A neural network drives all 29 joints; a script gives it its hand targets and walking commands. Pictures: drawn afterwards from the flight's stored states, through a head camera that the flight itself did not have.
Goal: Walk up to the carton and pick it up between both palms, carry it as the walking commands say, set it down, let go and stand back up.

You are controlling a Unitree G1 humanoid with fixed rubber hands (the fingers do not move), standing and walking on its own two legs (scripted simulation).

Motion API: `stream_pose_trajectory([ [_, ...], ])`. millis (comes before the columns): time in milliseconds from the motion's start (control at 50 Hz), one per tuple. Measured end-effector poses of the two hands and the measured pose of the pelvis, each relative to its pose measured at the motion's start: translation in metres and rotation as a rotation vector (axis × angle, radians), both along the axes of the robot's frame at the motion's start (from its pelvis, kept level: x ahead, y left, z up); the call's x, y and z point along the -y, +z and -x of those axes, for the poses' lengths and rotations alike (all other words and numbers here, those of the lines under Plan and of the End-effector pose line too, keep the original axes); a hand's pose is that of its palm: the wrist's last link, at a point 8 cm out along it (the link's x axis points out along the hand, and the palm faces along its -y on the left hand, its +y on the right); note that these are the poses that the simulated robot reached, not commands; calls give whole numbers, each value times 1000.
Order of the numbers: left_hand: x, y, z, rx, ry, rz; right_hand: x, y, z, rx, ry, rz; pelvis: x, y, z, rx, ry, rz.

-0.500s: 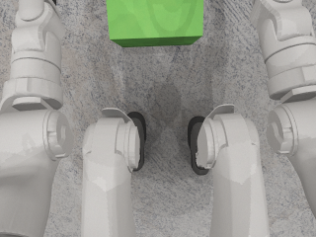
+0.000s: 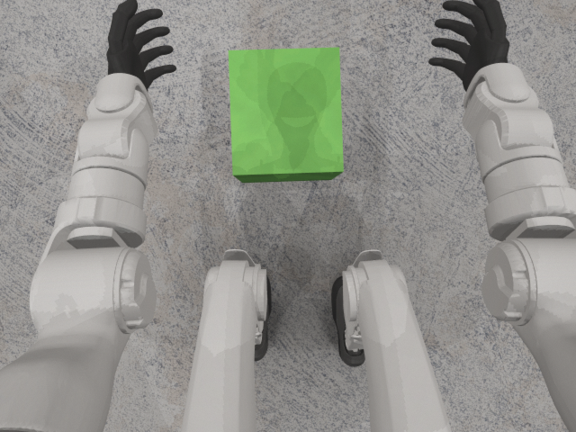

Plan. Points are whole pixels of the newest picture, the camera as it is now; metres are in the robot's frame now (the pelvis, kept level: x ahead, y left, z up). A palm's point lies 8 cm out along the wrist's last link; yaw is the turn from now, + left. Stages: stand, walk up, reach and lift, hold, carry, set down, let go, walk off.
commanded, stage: set down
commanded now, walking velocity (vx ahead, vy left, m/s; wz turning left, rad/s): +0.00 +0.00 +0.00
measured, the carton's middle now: (285, 122) +0.55 +0.04 -0.42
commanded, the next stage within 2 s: let go in 0.56 s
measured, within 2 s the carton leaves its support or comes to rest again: neither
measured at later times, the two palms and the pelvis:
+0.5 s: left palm (19, 23) +0.50 +0.24 +0.05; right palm (567, 1) +0.52 -0.17 +0.05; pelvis +0.02 -0.01 +0.13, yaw +1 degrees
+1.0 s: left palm out of the picture +0.40 +0.27 +0.13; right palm out of the picture +0.41 -0.21 +0.11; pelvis +0.07 +0.00 +0.21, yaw +3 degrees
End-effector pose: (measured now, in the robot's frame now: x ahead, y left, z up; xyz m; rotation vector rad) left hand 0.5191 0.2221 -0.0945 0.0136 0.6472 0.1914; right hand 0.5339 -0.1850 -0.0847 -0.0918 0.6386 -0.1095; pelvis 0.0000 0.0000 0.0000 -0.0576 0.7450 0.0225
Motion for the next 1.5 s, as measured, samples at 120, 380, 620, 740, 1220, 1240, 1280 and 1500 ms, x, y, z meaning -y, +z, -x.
stream_pose_trajectory([
  [120,-3,45,6,3,-4,-23,6,45,-1,20,22,-6,7,36,-7,-20,2,-12],
  [380,-5,127,14,26,-38,-8,-17,117,6,13,63,-51,13,101,-10,2,10,-17],
  [620,-29,170,12,11,-29,-30,-17,165,4,-9,47,14,0,151,-27,25,20,4],
  [740,-31,160,27,-62,-43,-41,-15,159,19,-69,70,38,-5,167,-39,25,24,11],
  [1220,-14,276,205,-115,-39,-89,39,256,185,-107,114,49,20,247,-83,446,44,-57],
  [1240,-15,280,215,-120,-32,-92,41,260,193,-109,113,50,21,250,-84,470,45,-60],
  [1280,-15,286,234,-131,-20,-93,46,266,208,-118,110,53,22,256,-87,516,47,-64],
  [1500,-12,305,285,-110,-20,-75,51,286,266,-143,119,71,21,271,-85,723,57,-76],
])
